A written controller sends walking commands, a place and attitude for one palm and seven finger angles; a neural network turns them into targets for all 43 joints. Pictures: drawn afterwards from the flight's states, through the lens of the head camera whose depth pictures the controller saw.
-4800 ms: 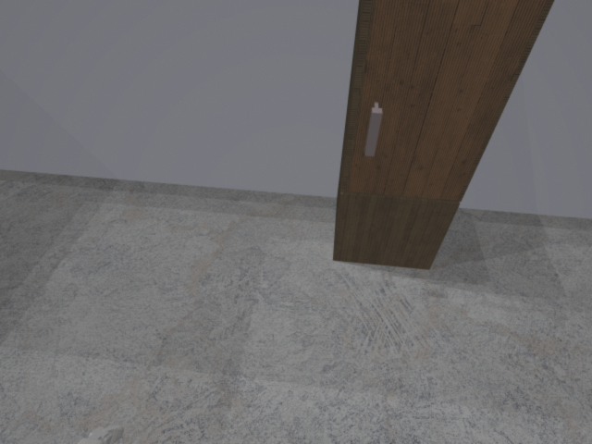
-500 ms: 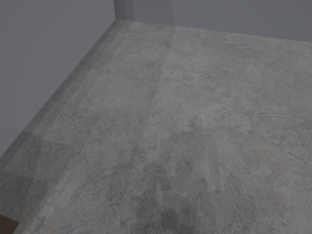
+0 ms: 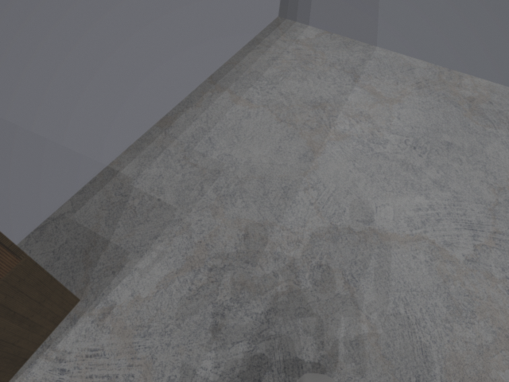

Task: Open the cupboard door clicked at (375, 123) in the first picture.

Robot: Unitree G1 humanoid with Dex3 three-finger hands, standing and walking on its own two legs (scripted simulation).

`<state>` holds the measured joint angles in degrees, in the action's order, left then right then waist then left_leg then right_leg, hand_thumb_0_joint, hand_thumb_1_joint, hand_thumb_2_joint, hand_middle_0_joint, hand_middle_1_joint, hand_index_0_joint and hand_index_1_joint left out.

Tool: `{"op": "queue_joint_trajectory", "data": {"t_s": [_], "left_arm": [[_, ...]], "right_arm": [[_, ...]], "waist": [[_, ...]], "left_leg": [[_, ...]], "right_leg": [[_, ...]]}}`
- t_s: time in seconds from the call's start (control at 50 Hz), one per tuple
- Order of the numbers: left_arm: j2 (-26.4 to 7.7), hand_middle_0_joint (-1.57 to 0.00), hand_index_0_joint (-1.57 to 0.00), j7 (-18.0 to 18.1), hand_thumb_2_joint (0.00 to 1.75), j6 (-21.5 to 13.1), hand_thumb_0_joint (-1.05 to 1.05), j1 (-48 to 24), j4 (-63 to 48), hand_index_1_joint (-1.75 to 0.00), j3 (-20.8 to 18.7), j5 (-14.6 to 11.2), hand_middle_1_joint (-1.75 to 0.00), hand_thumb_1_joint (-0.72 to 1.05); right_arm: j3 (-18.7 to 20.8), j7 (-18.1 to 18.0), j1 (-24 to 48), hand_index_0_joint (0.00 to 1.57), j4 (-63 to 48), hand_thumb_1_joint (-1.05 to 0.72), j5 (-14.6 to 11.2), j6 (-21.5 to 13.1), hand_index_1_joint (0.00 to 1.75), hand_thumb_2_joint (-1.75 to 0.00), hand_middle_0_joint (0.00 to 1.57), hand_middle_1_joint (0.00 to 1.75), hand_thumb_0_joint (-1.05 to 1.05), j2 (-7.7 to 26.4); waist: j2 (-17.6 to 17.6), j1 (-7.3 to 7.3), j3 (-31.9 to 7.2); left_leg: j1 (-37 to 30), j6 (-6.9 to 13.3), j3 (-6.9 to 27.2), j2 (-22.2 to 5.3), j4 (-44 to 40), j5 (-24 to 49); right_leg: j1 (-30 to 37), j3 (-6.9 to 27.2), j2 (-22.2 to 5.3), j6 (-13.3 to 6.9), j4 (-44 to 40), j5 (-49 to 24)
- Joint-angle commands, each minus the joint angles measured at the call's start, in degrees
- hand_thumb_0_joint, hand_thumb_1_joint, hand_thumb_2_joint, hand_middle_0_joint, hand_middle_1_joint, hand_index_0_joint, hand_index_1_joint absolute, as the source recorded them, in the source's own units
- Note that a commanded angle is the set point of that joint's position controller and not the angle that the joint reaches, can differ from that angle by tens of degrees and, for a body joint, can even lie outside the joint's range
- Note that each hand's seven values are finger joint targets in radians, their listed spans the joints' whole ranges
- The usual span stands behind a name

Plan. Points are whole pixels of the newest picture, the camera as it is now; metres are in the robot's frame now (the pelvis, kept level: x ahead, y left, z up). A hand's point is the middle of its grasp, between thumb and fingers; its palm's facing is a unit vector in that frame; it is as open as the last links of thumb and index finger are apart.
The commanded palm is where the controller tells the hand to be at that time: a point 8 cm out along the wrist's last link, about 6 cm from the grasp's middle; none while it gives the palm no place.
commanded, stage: turn to face it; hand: left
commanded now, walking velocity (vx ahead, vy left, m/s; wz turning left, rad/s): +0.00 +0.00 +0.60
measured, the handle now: out of the picture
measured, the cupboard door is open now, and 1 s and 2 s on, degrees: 0 0 0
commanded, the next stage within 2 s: take the last steps up to it in 1.60 s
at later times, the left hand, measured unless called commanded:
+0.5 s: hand out of the picture -0.02 +0.14 -0.15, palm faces +0.34 -0.90 -0.29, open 7.4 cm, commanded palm none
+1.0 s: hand out of the picture -0.13 +0.22 -0.18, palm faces +0.62 -0.74 -0.24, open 7.4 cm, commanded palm none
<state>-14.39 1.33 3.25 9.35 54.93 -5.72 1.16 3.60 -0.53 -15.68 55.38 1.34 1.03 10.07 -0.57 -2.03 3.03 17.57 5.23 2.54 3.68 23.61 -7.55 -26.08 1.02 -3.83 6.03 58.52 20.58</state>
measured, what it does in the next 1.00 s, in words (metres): steps on the spot, turning left: right foot, then left foot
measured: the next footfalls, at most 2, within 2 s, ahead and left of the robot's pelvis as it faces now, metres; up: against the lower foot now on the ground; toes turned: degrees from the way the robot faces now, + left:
right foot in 0.26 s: +0.02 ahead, -0.16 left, +0.00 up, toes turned +10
left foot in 0.76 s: -0.07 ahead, +0.08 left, +0.00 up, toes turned +36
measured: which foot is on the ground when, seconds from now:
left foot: down 0.00-0.26, up 0.28-0.74, down 0.76-1.00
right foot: up 0.00-0.24, down 0.26-0.76, up 0.78-1.00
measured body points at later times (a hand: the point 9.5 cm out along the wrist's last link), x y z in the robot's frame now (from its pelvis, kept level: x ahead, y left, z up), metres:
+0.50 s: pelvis -0.03 -0.07 +0.00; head +0.00 -0.10 +0.45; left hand -0.04 +0.18 -0.12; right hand +0.11 -0.32 -0.16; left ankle -0.07 +0.08 -0.65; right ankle -0.02 -0.17 -0.74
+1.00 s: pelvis -0.06 +0.00 +0.00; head -0.05 +0.05 +0.44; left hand -0.16 +0.26 -0.16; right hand +0.18 -0.15 -0.12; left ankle -0.10 +0.05 -0.74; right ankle +0.03 -0.16 -0.65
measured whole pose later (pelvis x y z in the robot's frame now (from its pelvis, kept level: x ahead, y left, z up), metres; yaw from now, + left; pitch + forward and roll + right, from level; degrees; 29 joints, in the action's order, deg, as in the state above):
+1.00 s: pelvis -0.06 +0.00 +0.00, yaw +37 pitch +0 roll -3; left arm -15.8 0.6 2.8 10.2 52.0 -4.6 1.3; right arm 2.6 0.0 -8.3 51.8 1.1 0.8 12.3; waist -1.8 0.5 5.0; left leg 13.0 4.5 0.2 2.0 27.4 -14.4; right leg -28.4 -1.7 -6.7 6.6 65.1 22.1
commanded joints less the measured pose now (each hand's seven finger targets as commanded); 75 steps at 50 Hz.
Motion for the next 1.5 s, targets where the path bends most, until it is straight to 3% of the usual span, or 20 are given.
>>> {"op": "queue_joint_trajectory", "data": {"t_s": [0.0,0.12,0.2,0.24,0.28,0.36,0.6,0.66,0.7,0.72,0.74,0.76,0.86,1.16,1.28,1.32,1.34,1.36,1.38,1.48], "left_arm": [[-3.3,-0.20,-0.20,0.1,0.90,-1.3,0.00,-3.2,-5.6,-0.30,-0.1,-0.4,-0.30,0.90],[-3.1,-0.20,-0.20,0.4,0.90,-1.3,0.00,-0.5,-6.5,-0.30,0.3,-0.7,-0.30,0.90],[-5.3,-0.20,-0.20,0.9,0.90,-1.9,0.00,7.8,-5.2,-0.30,-0.4,-1.0,-0.30,0.90],[-13.1,-0.20,-0.20,1.4,0.90,-2.4,0.00,4.6,-7.6,-0.30,-1.2,0.5,-0.30,0.90],[-8.8,-0.20,-0.20,1.6,0.90,-2.6,0.00,-5.1,-10.5,-0.30,-0.1,-0.2,-0.30,0.90],[-5.1,-0.20,-0.20,0.7,0.90,-4.1,0.00,-1.5,-8.8,-0.30,1.4,-0.4,-0.30,0.90],[-9.0,-0.20,-0.20,0.7,0.90,-3.4,0.00,9.3,-5.6,-0.30,0.5,0.6,-0.30,0.90],[-10.4,-0.20,-0.20,0.5,0.90,-3.0,0.00,8.6,-5.4,-0.30,-0.2,0.6,-0.30,0.90],[-10.4,-0.20,-0.20,0.2,0.90,-2.8,0.00,7.5,-5.3,-0.30,-0.4,-0.1,-0.30,0.90],[-8.8,-0.20,-0.20,-0.1,0.90,-2.7,0.00,7.6,-6.3,-0.30,-0.2,-0.5,-0.30,0.90],[-4.6,-0.20,-0.20,-0.6,0.90,-2.8,0.00,5.4,-8.9,-0.30,0.9,-0.9,-0.30,0.90],[-5.4,-0.20,-0.20,0.0,0.90,-1.9,0.00,2.5,-9.9,-0.30,1.2,-0.3,-0.30,0.90],[-5.5,-0.20,-0.20,-0.6,0.90,-1.6,0.00,2.0,-6.7,-0.30,0.3,-0.2,-0.30,0.90],[-4.6,-0.20,-0.20,0.2,0.90,-1.7,0.00,-7.9,-11.0,-0.30,1.1,-0.8,-0.30,0.90],[-4.8,-0.20,-0.20,0.8,0.90,-2.5,0.00,-2.1,-10.4,-0.30,1.3,-1.3,-0.30,0.90],[-8.0,-0.20,-0.20,1.2,0.90,-3.6,0.00,1.7,-9.5,-0.30,0.7,-0.9,-0.30,0.90],[-12.3,-0.20,-0.20,1.6,0.90,-3.9,0.00,2.0,-9.5,-0.30,-0.1,-0.2,-0.30,0.90],[-12.4,-0.20,-0.20,1.4,0.90,-3.6,0.00,3.1,-9.7,-0.30,0.2,-0.2,-0.30,0.90],[-10.3,-0.20,-0.20,1.5,0.90,-3.3,0.00,0.2,-10.5,-0.30,0.8,-0.3,-0.30,0.90],[-5.9,-0.20,-0.20,0.8,0.90,-3.9,0.00,-1.7,-9.2,-0.30,1.6,-0.4,-0.30,0.90]], "right_arm": [[3.2,-0.2,-2.4,0.20,-3.5,-0.90,0.1,-0.3,0.30,-0.90,0.20,0.30,0.00,12.3],[4.0,0.1,-0.1,0.20,-4.8,-0.90,0.3,0.6,0.30,-0.90,0.20,0.30,0.00,13.7],[4.4,0.8,4.1,0.20,-6.4,-0.90,-0.1,1.4,0.30,-0.90,0.20,0.30,0.00,12.6],[3.9,0.6,2.5,0.20,-8.1,-0.90,-0.2,1.5,0.30,-0.90,0.20,0.30,0.00,7.8],[4.4,1.3,1.6,0.20,-7.3,-0.90,0.6,2.1,0.30,-0.90,0.20,0.30,0.00,10.5],[3.5,2.2,0.9,0.20,-5.1,-0.90,0.2,2.4,0.30,-0.90,0.20,0.30,0.00,8.8],[1.3,2.3,12.6,0.20,-7.6,-0.90,-0.4,2.2,0.30,-0.90,0.20,0.30,0.00,7.7],[0.9,2.2,11.2,0.20,-7.7,-0.90,-0.7,1.3,0.30,-0.90,0.20,0.30,0.00,7.7],[1.5,2.1,6.0,0.20,-6.7,-0.90,-0.4,0.6,0.30,-0.90,0.20,0.30,0.00,9.7],[2.7,1.8,1.5,0.20,-5.9,-0.90,-0.1,-0.1,0.30,-0.90,0.20,0.30,0.00,14.6],[4.4,1.4,-2.6,0.20,-5.3,-0.90,-0.4,-0.5,0.30,-0.90,0.20,0.30,0.00,21.0],[4.3,1.1,-5.1,0.20,-3.7,-0.90,-0.9,0.1,0.30,-0.90,0.20,0.30,0.00,21.4],[2.2,-0.1,5.6,0.20,-6.6,-0.90,-0.3,-0.7,0.30,-0.90,0.20,0.30,0.00,14.4],[3.2,-0.1,-0.7,0.20,-5.5,-0.90,0.2,-0.3,0.30,-0.90,0.20,0.30,0.00,14.4],[3.5,0.1,1.5,0.20,-6.0,-0.90,-0.1,0.2,0.30,-0.90,0.20,0.30,0.00,14.0],[3.0,0.6,0.5,0.20,-5.9,-0.90,-1.0,0.1,0.30,-0.90,0.20,0.30,0.00,10.7],[2.4,0.6,-0.4,0.20,-7.2,-0.90,-1.2,0.0,0.30,-0.90,0.20,0.30,0.00,7.3],[3.2,0.3,0.1,0.20,-7.6,-0.90,-0.3,0.4,0.30,-0.90,0.20,0.30,0.00,10.1],[3.4,0.5,0.1,0.20,-7.0,-0.90,-0.1,1.2,0.30,-0.90,0.20,0.30,0.00,9.9],[2.9,1.8,-0.5,0.20,-3.8,-0.90,-0.1,2.7,0.30,-0.90,0.20,0.30,0.00,8.7]], "waist": [[8.6,-0.91,-6.1],[9.3,-0.08,-7.5],[7.0,3.80,-7.3],[-17.3,3.60,-3.7],[-8.5,-1.01,-0.7],[-8.1,-0.71,1.4],[-12.3,4.82,-2.4],[-13.6,4.62,-4.7],[-9.0,1.46,-7.7],[1.5,-1.11,-11.6],[19.0,-3.34,-13.2],[13.8,-3.89,-13.9],[9.2,0.76,-5.5],[7.8,-1.02,-4.8],[8.4,1.64,-7.7],[-0.6,3.10,-10.5],[-15.9,3.24,-10.4],[-11.9,3.43,-10.0],[-4.9,1.72,-5.9],[-9.0,-0.03,-0.4]], "left_leg": [[-8.9,4.0,22.0,-15.5,-8.3,-0.2],[-4.6,4.2,27.1,-13.6,-8.0,-4.8],[8.2,-2.6,21.9,-7.4,-4.7,-10.3],[24.5,-8.9,2.5,4.1,26.6,-22.7],[16.6,-7.5,3.8,-1.1,39.7,-18.0],[18.7,-9.6,-0.8,-3.4,46.5,-10.2],[12.1,-9.8,-7.1,-6.2,26.0,-17.2],[4.9,-8.2,-9.7,-5.0,16.1,-15.7],[-5.8,-7.1,-9.5,-4.6,2.9,-4.9],[-18.4,-3.9,-0.9,-11.3,-0.8,8.9],[-26.7,4.1,19.5,-27.3,-0.2,37.9],[-24.5,8.1,16.7,-29.5,1.1,43.3],[-13.2,3.0,8.1,-17.2,-1.3,30.9],[-11.7,5.7,22.0,-15.4,-2.0,22.6],[-4.8,3.1,24.1,-11.9,2.2,22.4],[5.8,-2.5,18.5,-7.0,9.7,5.4],[17.0,-7.0,6.5,1.0,21.6,-20.3],[15.5,-7.5,4.0,1.0,32.8,-27.5],[14.4,-7.5,4.8,-0.3,39.5,-24.0],[14.3,-9.1,0.5,-3.8,47.2,-12.8]], "right_leg": [[-3.6,1.0,0.6,-0.7,-3.7,2.1],[4.8,1.0,3.5,-2.5,-14.7,4.1],[24.4,-0.4,3.2,-4.7,-37.9,-4.3],[23.4,26.7,-23.7,-13.9,-51.1,12.0],[8.4,16.0,-20.1,-13.3,-50.1,5.1],[14.8,0.5,-11.7,-10.2,-41.7,-19.1],[24.8,-4.9,-16.7,-12.5,-35.2,-36.7],[24.0,-7.3,-17.5,-11.6,-31.4,-38.0],[20.2,-11.4,-16.0,-8.0,-21.9,-34.4],[9.8,-13.2,-12.6,-4.5,-10.2,-23.7],[-7.7,-11.7,-4.4,-0.2,2.4,16.2],[-8.2,-5.4,-4.6,-0.9,7.4,18.7],[-6.4,-2.2,-3.9,-0.2,10.1,3.5],[-2.0,0.7,0.6,0.2,-7.3,4.2],[13.6,0.0,3.6,-1.8,-26.7,-2.8],[29.2,6.2,-4.9,-3.7,-40.4,-12.8],[34.8,20.1,-20.1,-10.0,-41.1,-21.5],[26.7,20.6,-25.2,-15.2,-40.3,-26.9],[21.1,14.8,-22.6,-15.8,-40.7,-26.0],[15.5,1.3,-12.3,-11.1,-40.5,-22.4]]}}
